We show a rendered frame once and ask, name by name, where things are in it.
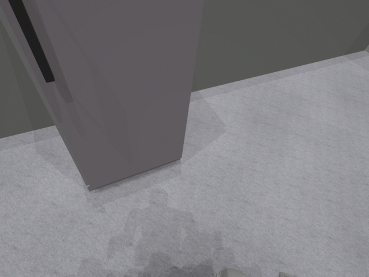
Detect fridge door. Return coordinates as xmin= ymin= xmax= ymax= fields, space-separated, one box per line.
xmin=0 ymin=0 xmax=204 ymax=189

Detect handle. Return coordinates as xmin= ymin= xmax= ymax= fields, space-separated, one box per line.
xmin=8 ymin=0 xmax=55 ymax=83

